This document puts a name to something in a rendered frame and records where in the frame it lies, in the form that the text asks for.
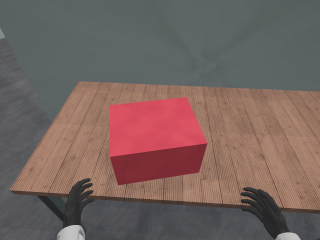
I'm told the table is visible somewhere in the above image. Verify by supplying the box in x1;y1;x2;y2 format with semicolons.
10;81;320;240

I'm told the left robot forearm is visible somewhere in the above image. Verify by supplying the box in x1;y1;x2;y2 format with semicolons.
57;225;85;240

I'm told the right robot hand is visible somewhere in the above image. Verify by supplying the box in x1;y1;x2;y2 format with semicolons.
240;187;290;239

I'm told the carton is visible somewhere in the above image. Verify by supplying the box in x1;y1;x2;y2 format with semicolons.
110;97;208;186

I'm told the left robot hand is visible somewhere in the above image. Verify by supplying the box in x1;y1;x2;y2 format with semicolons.
63;178;95;229

